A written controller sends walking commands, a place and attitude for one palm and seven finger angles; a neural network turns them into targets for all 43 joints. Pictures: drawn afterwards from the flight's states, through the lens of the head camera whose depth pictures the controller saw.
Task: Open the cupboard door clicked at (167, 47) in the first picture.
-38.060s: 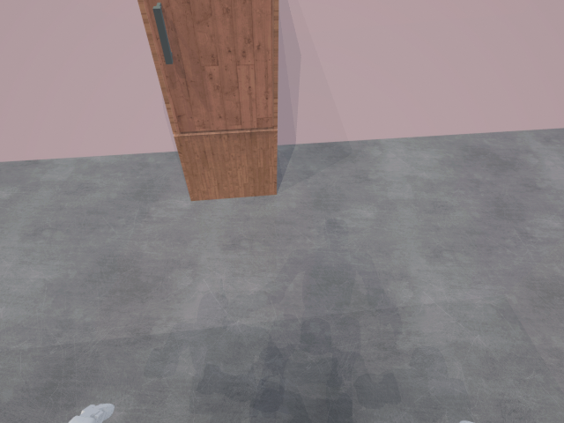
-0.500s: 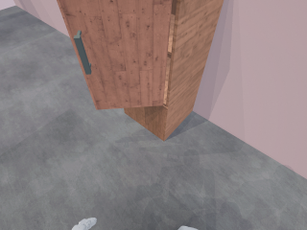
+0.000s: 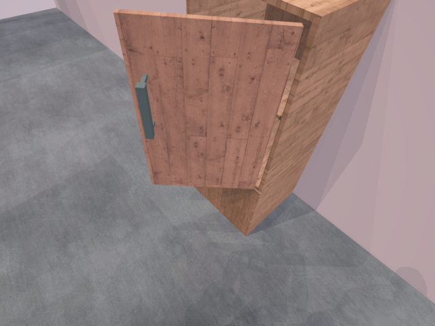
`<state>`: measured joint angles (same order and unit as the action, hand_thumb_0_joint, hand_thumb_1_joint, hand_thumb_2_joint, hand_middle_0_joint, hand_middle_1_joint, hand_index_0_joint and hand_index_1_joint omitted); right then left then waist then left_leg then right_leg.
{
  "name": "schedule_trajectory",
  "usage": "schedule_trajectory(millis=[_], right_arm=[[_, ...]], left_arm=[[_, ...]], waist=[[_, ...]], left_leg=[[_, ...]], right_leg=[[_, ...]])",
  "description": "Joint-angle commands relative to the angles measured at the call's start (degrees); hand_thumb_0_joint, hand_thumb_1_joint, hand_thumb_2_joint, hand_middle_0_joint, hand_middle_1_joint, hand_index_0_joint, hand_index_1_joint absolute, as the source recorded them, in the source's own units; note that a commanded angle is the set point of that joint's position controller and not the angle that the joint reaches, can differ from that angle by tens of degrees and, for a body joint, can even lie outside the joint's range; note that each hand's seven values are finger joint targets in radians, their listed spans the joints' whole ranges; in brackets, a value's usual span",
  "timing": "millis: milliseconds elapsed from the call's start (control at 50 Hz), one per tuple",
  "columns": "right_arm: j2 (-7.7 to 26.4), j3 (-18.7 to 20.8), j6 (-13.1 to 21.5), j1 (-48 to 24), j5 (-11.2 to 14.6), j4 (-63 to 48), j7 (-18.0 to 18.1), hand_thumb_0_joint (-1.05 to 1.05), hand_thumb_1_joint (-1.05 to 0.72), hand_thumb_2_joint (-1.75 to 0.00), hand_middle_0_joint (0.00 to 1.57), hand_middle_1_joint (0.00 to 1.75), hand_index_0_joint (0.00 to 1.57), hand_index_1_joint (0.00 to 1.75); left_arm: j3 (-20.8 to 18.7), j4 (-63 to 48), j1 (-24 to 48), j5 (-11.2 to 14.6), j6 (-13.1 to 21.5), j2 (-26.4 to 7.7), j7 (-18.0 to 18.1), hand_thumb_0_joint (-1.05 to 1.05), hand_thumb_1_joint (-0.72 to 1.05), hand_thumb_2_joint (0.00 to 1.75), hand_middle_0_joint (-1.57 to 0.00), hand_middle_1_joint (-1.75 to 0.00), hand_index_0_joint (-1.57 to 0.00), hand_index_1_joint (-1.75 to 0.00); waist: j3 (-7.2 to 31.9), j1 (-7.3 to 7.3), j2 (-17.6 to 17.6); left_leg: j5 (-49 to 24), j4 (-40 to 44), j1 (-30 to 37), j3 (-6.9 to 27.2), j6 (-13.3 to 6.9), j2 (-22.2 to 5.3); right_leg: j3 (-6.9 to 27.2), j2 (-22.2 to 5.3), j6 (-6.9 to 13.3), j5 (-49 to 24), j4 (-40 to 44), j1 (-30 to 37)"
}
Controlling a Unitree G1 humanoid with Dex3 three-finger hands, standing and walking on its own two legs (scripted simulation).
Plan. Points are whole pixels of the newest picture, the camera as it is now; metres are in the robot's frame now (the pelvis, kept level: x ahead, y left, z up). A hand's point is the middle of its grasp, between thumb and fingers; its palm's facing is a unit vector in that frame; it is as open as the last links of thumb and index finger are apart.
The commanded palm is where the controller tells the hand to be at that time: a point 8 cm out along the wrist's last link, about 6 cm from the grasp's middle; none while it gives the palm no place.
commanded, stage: come to a stop and stand still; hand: left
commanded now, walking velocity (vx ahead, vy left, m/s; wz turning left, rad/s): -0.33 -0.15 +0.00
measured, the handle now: (147, 108) +0.59 +0.23 +0.04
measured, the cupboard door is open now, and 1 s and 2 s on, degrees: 46 46 46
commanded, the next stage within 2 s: look again from close up in 1.62 s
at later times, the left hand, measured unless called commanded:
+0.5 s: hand out of the picture +0.05 +0.11 -0.15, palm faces +0.02 -0.96 -0.27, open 7.3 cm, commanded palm none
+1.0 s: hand out of the picture -0.03 +0.17 -0.17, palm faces +0.06 -0.98 -0.17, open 7.4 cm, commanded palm none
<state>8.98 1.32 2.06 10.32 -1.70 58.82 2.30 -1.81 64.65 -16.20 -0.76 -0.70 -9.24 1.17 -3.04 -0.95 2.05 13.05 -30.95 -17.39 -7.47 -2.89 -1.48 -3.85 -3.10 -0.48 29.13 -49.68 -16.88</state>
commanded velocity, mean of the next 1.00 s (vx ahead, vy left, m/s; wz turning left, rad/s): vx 0.01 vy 0.02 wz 0.00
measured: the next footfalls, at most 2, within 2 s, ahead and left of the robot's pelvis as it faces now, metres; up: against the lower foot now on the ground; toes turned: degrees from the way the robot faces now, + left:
right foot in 0.30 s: +0.03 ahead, -0.17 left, +0.00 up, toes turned -4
left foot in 0.82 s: +0.01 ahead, +0.07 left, +0.00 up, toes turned +2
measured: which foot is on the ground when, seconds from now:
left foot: down 0.00-0.30, up 0.32-0.80, down 0.82-1.00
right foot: up 0.00-0.28, down 0.30-0.82, up 0.84-1.00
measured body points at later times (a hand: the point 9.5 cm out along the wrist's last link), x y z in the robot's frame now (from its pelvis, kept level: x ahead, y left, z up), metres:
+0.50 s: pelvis -0.01 -0.07 +0.01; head +0.03 -0.11 +0.46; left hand +0.05 +0.16 -0.13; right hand +0.03 -0.32 -0.16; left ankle -0.04 +0.06 -0.67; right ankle -0.01 -0.16 -0.73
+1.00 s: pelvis -0.02 -0.01 +0.01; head +0.00 +0.01 +0.46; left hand -0.04 +0.22 -0.16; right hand +0.00 -0.24 -0.13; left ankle -0.05 +0.09 -0.73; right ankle -0.04 -0.15 -0.69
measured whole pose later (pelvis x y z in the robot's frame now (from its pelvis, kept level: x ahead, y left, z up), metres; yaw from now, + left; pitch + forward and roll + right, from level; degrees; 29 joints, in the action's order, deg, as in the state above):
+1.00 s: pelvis -0.02 -0.01 +0.01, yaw +1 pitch +0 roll +0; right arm 7.8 1.0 0.2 15.3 -1.6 60.1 2.3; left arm -2.8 63.4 -16.2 -1.4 -1.7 -11.9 -0.1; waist -1.6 -0.8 2.8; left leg 14.0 -21.2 -7.6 -1.2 -1.3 0.4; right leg -1.1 -2.1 -0.6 20.6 -47.1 -21.1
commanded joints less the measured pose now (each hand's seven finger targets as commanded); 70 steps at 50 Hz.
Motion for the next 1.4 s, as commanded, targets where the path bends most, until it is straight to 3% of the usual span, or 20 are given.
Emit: schedule_trajectory(millis=[0, 120, 180, 240, 280, 300, 320, 400, 640, 740, 760, 800, 820, 900, 1020, 1140, 1180, 1220, 1260, 1380], right_arm=[[10.33, 1.70, -1.13, 4.30, 0.56, -0.04, 1.33, 0.00, -0.90, -0.90, 0.20, 0.30, 0.20, 0.30], [11.67, 3.64, -2.79, 3.44, 0.16, -1.13, 1.39, 0.00, -0.90, -0.90, 0.20, 0.30, 0.20, 0.30], [12.21, 4.14, -3.07, 1.33, -0.03, -1.73, 0.90, 0.00, -0.90, -0.90, 0.20, 0.30, 0.20, 0.30], [11.06, 4.27, -3.39, 1.07, 0.60, -1.85, 0.12, 0.00, -0.90, -0.90, 0.20, 0.30, 0.20, 0.30], [4.40, 3.11, -4.01, 2.07, 1.40, -3.37, -0.99, 0.00, -0.90, -0.90, 0.20, 0.30, 0.20, 0.30], [5.82, 3.15, -4.90, 0.47, 1.29, -3.49, -1.21, 0.00, -0.90, -0.90, 0.20, 0.30, 0.20, 0.30], [4.70, 3.15, -5.19, -0.26, 1.03, -3.63, -1.52, 0.00, -0.90, -0.90, 0.20, 0.30, 0.20, 0.30], [7.08, 3.21, -5.78, 1.04, 0.97, -1.10, -1.52, 0.00, -0.90, -0.90, 0.20, 0.30, 0.20, 0.30], [5.85, 2.61, -4.82, -0.68, 0.89, -2.61, -2.41, 0.00, -0.90, -0.90, 0.20, 0.30, 0.20, 0.30], [4.62, 1.98, -3.34, 6.43, 0.72, -0.31, -2.19, 0.00, -0.90, -0.90, 0.20, 0.30, 0.20, 0.30], [5.45, 1.98, -2.60, 8.85, 0.70, 0.59, -1.91, 0.00, -0.90, -0.90, 0.20, 0.30, 0.20, 0.30], [12.43, 3.06, -2.06, 9.85, -0.14, -0.16, -1.06, 0.00, -0.90, -0.90, 0.20, 0.30, 0.20, 0.30], [12.51, 2.92, -2.42, 7.91, -0.26, -1.30, -0.72, 0.00, -0.90, -0.90, 0.20, 0.30, 0.20, 0.30], [8.73, 1.36, -1.01, 5.93, -0.30, -1.21, 0.18, 0.00, -0.90, -0.90, 0.20, 0.30, 0.20, 0.30], [8.94, 1.65, -0.75, 10.31, -0.05, 1.32, 1.52, 0.00, -0.90, -0.90, 0.20, 0.30, 0.20, 0.30], [8.51, 2.24, -1.50, 9.00, 0.41, 2.68, 1.17, 0.00, -0.90, -0.90, 0.20, 0.30, 0.20, 0.30], [5.04, 1.60, -1.33, 9.57, 1.11, 2.48, 0.68, 0.00, -0.90, -0.90, 0.20, 0.30, 0.20, 0.30], [2.83, 0.98, -1.82, 9.67, 1.00, 3.02, 0.13, 0.00, -0.90, -0.90, 0.20, 0.30, 0.20, 0.30], [3.29, 0.78, -1.74, 10.76, 0.77, 4.91, 0.25, 0.00, -0.90, -0.90, 0.20, 0.30, 0.20, 0.30], [3.42, 0.48, -1.70, 10.87, 0.66, 7.31, 0.63, 0.00, -0.90, -0.90, 0.20, 0.30, 0.20, 0.30]], left_arm=[[-0.77, -3.10, -3.12, 0.29, -0.85, -3.32, 0.18, 0.00, 0.90, 0.90, -0.20, -0.30, -0.20, -0.30], [-2.16, -7.43, 0.11, -0.44, -2.43, -4.26, 0.20, 0.00, 0.90, 0.90, -0.20, -0.30, -0.20, -0.30], [-2.06, -8.56, 0.03, -0.28, -2.05, -3.43, 0.10, 0.00, 0.90, 0.90, -0.20, -0.30, -0.20, -0.30], [-2.26, -7.88, -3.65, -0.52, -0.66, -4.87, 0.24, 0.00, 0.90, 0.90, -0.20, -0.30, -0.20, -0.30], [-2.87, -8.33, -1.16, -1.09, 0.81, -12.14, 0.85, 0.00, 0.90, 0.90, -0.20, -0.30, -0.20, -0.30], [-2.23, -8.69, -0.39, -0.76, 1.10, -12.36, 0.76, 0.00, 0.90, 0.90, -0.20, -0.30, -0.20, -0.30], [-1.97, -9.24, 1.44, -0.83, 1.03, -11.38, 0.84, 0.00, 0.90, 0.90, -0.20, -0.30, -0.20, -0.30], [-1.81, -8.35, 1.49, -0.11, 1.72, -9.96, 1.08, 0.00, 0.90, 0.90, -0.20, -0.30, -0.20, -0.30], [-3.45, -7.66, -1.64, -1.14, 1.43, -11.54, 1.07, 0.00, 0.90, 0.90, -0.20, -0.30, -0.20, -0.30], [-2.86, -7.14, 2.83, -0.74, 0.92, -10.66, 0.37, 0.00, 0.90, 0.90, -0.20, -0.30, -0.20, -0.30], [-2.29, -7.21, 3.14, -0.38, 0.80, -8.82, 0.18, 0.00, 0.90, 0.90, -0.20, -0.30, -0.20, -0.30], [-0.94, -7.74, 1.38, 0.16, 0.53, -3.63, -0.46, 0.00, 0.90, 0.90, -0.20, -0.30, -0.20, -0.30], [-1.00, -8.18, 3.50, -0.29, 0.49, -4.56, -0.63, 0.00, 0.90, 0.90, -0.20, -0.30, -0.20, -0.30], [-1.31, -5.02, 1.69, -0.58, 0.41, -4.41, -1.48, 0.00, 0.90, 0.90, -0.20, -0.30, -0.20, -0.30], [-1.32, -5.46, 3.27, 0.03, -0.20, -4.44, -1.34, 0.00, 0.90, 0.90, -0.20, -0.30, -0.20, -0.30], [-1.57, -4.56, -0.20, 0.17, 0.37, -4.37, -0.93, 0.00, 0.90, 0.90, -0.20, -0.30, -0.20, -0.30], [-1.95, -2.98, -2.46, -0.06, 1.21, -8.07, -0.12, 0.00, 0.90, 0.90, -0.20, -0.30, -0.20, -0.30], [-1.33, -2.85, -0.46, 0.27, 1.39, -8.80, 0.19, 0.00, 0.90, 0.90, -0.20, -0.30, -0.20, -0.30], [-0.95, -2.60, 1.10, 0.54, 1.98, -6.80, 0.69, 0.00, 0.90, 0.90, -0.20, -0.30, -0.20, -0.30], [-0.47, -2.57, 1.91, 0.81, 1.86, -5.51, 0.94, 0.00, 0.90, 0.90, -0.20, -0.30, -0.20, -0.30]], waist=[[5.18, 1.00, -8.49], [6.27, 1.71, -9.21], [7.66, 1.17, -13.14], [8.36, -0.85, -8.47], [5.43, 0.44, 14.17], [5.05, -0.91, 10.31], [3.26, 0.27, 4.82], [3.28, 0.11, 9.27], [3.51, -2.81, 8.28], [1.98, 1.58, 8.73], [2.62, 2.51, 4.01], [1.83, 3.00, -17.80], [-2.05, 3.04, -13.77], [-4.39, 1.64, -10.38], [1.04, 2.23, -8.76], [3.50, 0.01, -8.98], [6.06, 0.01, 1.79], [4.66, 1.11, 3.61], [5.99, 1.39, 8.23], [3.42, 1.31, -3.20]], left_leg=[[-39.90, 11.14, 8.13, 12.26, -6.77, -17.85], [-36.35, 9.59, 8.20, 11.67, -8.00, -19.22], [-32.07, 8.50, 8.83, 10.81, -6.52, -17.39], [-20.15, 2.48, 5.17, 8.60, -2.10, -12.29], [15.48, -10.06, -5.45, 2.11, 4.49, 0.39], [21.49, -17.55, -3.78, 6.51, 4.40, 0.08], [18.94, -19.89, -3.78, 7.66, 4.41, 0.30], [12.26, -26.91, -9.83, 9.05, 6.07, 0.47], [11.97, -13.17, -6.10, 6.86, 5.92, 1.12], [1.42, 5.88, 11.74, 3.69, 4.62, 2.58], [0.94, 10.25, 17.20, 5.65, 4.14, 0.68], [18.16, 21.63, 12.03, 26.21, -2.05, -15.72], [22.04, 24.30, 4.30, 28.23, -4.52, -18.26], [3.63, 22.14, 5.92, 21.31, -4.18, -13.64], [-36.56, 12.67, 13.71, 14.88, -5.34, -14.92], [-25.96, 6.27, 8.03, 12.57, -1.34, -10.08], [-8.32, 2.45, 0.02, 6.50, 3.24, -3.70], [3.12, 2.93, 2.10, 4.90, 4.45, -1.11], [-5.71, 4.43, 4.86, 5.67, 4.40, -2.93], [-17.74, 7.50, 9.77, 6.62, 4.31, -4.77]], right_leg=[[2.33, -1.41, -1.21, -1.72, 0.69, -1.96], [2.81, 0.28, -0.99, -1.26, -3.81, -5.72], [1.21, 0.74, -0.76, -4.06, 5.01, -2.63], [0.71, 0.71, -0.55, -19.96, 23.93, 7.16], [19.21, -16.49, 6.23, -41.00, 31.60, 8.90], [19.05, -20.72, 10.70, -39.39, 32.87, 3.40], [15.76, -18.27, 11.08, -40.99, 32.28, 2.18], [12.33, -14.35, 7.77, -53.82, 28.68, 11.29], [14.66, -15.64, 9.98, -29.99, 33.37, 12.52], [10.67, -10.16, 5.46, -6.55, 33.72, -1.41], [8.53, -7.34, 3.55, -3.17, 30.22, -5.69], [-0.63, 0.63, -0.25, -0.78, 14.83, -9.86], [1.66, -0.05, 0.30, -1.41, 9.25, -7.91], [4.84, -0.44, 0.33, -7.68, -0.30, -10.31], [3.59, -0.32, -0.82, -6.98, 3.55, -7.39], [1.06, 1.54, -0.07, -20.59, 25.90, 8.67], [9.94, -7.39, 3.29, -39.28, 26.88, 18.35], [9.90, -11.76, 6.66, -42.34, 27.78, 14.53], [6.11, -7.63, 4.99, -51.37, 24.72, 15.46], [4.43, -4.28, 2.72, -43.37, 25.26, 12.05]])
